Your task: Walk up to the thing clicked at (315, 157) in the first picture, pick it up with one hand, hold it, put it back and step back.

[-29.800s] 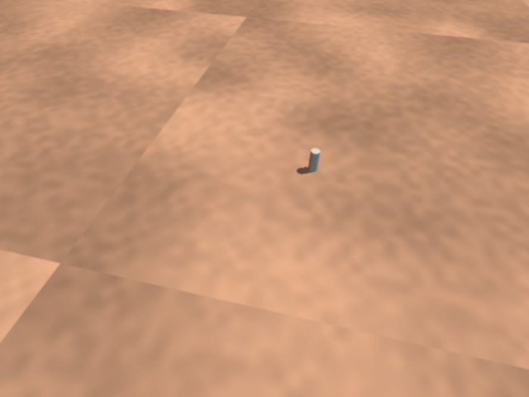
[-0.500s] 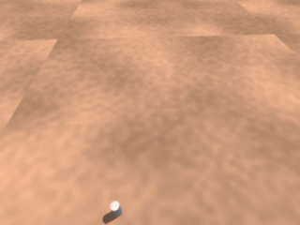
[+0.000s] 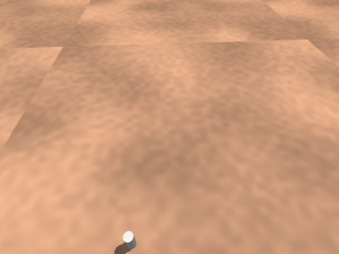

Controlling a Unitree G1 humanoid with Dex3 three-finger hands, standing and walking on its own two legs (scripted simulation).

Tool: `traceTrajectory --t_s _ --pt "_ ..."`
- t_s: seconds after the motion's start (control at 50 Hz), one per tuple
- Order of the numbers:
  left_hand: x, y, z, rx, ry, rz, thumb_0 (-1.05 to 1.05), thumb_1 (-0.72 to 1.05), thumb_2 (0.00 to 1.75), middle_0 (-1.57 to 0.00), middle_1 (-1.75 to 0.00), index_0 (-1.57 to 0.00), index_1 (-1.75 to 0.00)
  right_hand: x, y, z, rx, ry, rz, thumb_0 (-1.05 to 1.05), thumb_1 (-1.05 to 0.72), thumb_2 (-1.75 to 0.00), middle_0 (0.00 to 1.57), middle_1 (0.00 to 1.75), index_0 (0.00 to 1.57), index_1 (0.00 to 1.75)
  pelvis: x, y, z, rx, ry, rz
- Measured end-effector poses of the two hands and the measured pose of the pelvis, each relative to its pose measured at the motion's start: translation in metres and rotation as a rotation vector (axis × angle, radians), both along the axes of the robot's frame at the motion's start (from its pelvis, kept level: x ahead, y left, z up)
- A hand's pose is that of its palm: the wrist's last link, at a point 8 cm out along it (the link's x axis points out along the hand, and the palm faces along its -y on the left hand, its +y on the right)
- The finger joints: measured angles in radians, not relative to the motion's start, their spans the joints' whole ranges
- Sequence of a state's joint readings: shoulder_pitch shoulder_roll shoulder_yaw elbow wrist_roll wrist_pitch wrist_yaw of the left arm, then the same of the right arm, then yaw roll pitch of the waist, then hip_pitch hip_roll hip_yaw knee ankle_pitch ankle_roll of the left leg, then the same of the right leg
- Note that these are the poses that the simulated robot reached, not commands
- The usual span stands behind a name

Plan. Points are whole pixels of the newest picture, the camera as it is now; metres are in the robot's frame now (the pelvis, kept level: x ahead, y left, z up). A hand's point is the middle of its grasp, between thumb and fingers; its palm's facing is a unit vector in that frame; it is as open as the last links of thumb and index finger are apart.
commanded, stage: stand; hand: left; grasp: from the side
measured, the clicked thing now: (129, 240) +0.35 +0.22 -0.72
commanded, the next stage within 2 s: step back in 0.34 s
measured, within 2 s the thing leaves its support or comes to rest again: neither
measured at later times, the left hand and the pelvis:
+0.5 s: hand out of the picture +0.08 +0.27 -0.16, palm faces +0.01 -0.93 -0.37, open 7.4 cm; pelvis -0.02 +0.00 -0.01, yaw +0 degrees
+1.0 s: hand out of the picture +0.00 +0.32 -0.18, palm faces -0.10 -0.93 -0.37, open 7.4 cm; pelvis -0.12 +0.06 -0.02, yaw -4 degrees
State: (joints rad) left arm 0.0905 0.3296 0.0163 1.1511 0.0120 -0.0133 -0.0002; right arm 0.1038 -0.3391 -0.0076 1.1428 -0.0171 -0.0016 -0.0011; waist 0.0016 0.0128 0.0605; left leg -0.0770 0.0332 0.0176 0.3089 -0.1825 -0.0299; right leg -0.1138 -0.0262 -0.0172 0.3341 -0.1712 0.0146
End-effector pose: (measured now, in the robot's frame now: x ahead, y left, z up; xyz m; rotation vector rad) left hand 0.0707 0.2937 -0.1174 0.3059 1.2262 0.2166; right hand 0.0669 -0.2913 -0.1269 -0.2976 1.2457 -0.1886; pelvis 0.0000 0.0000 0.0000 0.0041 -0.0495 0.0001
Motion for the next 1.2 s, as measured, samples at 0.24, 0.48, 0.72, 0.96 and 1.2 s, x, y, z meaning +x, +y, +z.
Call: traceTrajectory --t_s 0.24,0.48,0.72,0.96,1.2 --pt "-0.003 -0.003 -0.001 -0.002 0.009 -0.003 0.01 0.91 0.90 -0.21 -0.30 -0.20 -0.30 -0.005 -0.004 -0.001 0.002 0.016 -0.003 0.00 -0.91 -0.89 0.20 0.30 0.21 0.30 0.000 -0.003 0.000 0.000 0.003 0.000" --pt "-0.003 0.011 -0.004 0.019 -0.023 0.009 0.00 0.90 0.90 -0.21 -0.30 -0.21 -0.30 -0.009 -0.013 -0.003 -0.025 0.009 -0.015 0.00 -0.91 -0.89 0.20 0.30 0.21 0.30 -0.021 0.001 -0.009 -0.010 0.015 0.002" --pt "0.008 0.064 -0.027 0.027 -0.110 -0.051 0.01 0.91 0.90 -0.21 -0.30 -0.20 -0.30 -0.076 0.017 0.007 -0.126 0.061 -0.007 0.00 -0.91 -0.89 0.20 0.30 0.21 0.30 -0.066 0.048 -0.025 -0.020 0.016 0.005" --pt "-0.064 0.068 -0.026 0.016 -0.014 -0.097 0.00 0.91 0.90 -0.21 -0.30 -0.20 -0.30 -0.113 0.042 0.010 -0.103 -0.046 -0.043 0.01 -0.91 -0.89 0.21 0.30 0.21 0.30 -0.113 0.059 -0.019 -0.022 0.013 -0.065" --pt "-0.156 0.045 -0.008 0.050 -0.038 -0.106 0.01 0.91 0.90 -0.21 -0.30 -0.20 -0.30 -0.172 0.012 -0.010 -0.051 -0.102 -0.056 0.01 -0.91 -0.89 0.21 0.30 0.21 0.30 -0.185 0.035 -0.027 0.000 -0.013 -0.096"
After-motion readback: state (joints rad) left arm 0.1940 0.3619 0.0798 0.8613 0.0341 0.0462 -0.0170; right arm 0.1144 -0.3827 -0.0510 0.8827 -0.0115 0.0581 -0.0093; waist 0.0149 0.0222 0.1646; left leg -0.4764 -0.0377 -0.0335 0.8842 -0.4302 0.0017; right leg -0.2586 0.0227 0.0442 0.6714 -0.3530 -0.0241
